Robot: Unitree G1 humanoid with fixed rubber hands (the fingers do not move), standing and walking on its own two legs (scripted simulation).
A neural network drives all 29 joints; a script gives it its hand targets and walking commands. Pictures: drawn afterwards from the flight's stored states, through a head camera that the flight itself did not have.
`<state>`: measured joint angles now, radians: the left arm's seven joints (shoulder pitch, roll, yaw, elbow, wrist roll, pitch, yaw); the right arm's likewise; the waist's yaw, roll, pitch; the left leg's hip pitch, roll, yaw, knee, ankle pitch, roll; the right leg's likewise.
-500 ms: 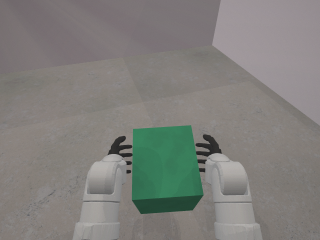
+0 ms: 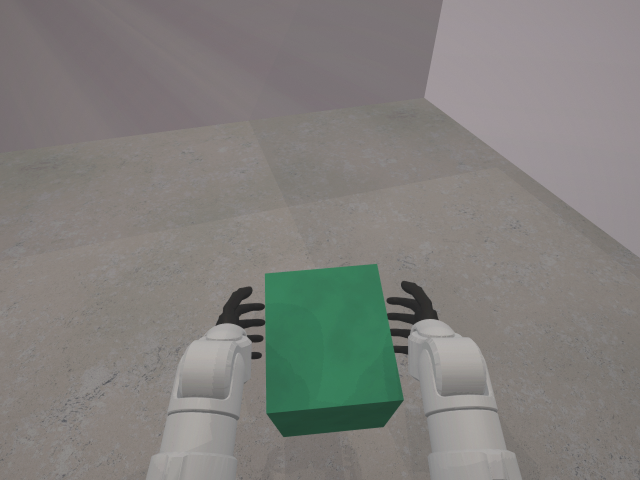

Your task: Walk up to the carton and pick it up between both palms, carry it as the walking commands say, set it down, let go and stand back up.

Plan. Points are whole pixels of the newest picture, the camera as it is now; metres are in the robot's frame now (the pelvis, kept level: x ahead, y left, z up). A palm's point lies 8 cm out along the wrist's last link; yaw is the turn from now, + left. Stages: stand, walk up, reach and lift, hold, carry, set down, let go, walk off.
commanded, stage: carry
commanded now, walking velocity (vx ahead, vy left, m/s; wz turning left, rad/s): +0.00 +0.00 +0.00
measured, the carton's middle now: (327, 355) +0.33 +0.00 -0.03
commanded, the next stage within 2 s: hold in 1.06 s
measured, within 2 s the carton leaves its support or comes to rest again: neither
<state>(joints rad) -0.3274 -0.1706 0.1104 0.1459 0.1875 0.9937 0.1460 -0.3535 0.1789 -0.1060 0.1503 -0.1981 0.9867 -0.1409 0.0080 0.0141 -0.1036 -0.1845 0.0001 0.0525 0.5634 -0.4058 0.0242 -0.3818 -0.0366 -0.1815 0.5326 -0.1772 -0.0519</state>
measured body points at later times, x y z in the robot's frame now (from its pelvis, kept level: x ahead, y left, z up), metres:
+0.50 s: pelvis -0.02 +0.00 +0.00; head -0.04 +0.00 +0.45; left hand +0.29 +0.12 +0.04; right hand +0.30 -0.13 +0.05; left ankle -0.07 +0.10 -0.73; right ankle +0.07 -0.09 -0.73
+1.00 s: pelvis -0.02 +0.01 +0.00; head -0.04 +0.00 +0.45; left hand +0.30 +0.13 +0.04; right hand +0.30 -0.12 +0.04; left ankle -0.07 +0.10 -0.73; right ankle +0.07 -0.09 -0.73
